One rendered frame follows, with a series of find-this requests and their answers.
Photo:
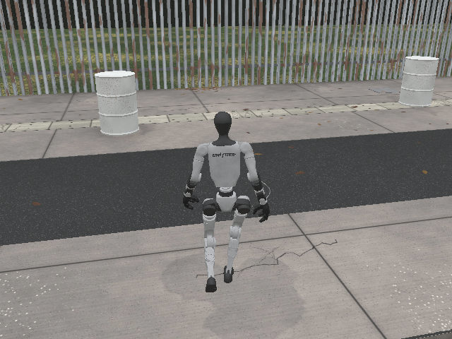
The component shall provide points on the robot left upper arm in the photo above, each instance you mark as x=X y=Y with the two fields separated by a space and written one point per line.
x=201 y=150

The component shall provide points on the robot left hand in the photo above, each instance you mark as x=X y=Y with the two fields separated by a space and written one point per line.
x=192 y=199

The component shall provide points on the robot right hand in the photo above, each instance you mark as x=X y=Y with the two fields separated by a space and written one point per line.
x=264 y=212

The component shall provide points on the robot right upper arm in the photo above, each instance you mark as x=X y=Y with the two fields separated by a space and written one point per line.
x=249 y=160

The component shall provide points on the robot left forearm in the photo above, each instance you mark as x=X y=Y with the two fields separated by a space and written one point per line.
x=190 y=187

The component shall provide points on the robot right foot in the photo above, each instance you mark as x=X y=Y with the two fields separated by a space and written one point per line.
x=228 y=276

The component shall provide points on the robot right shin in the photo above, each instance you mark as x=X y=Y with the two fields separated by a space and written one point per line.
x=232 y=250

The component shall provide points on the robot right forearm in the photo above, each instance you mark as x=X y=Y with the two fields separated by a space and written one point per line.
x=258 y=188

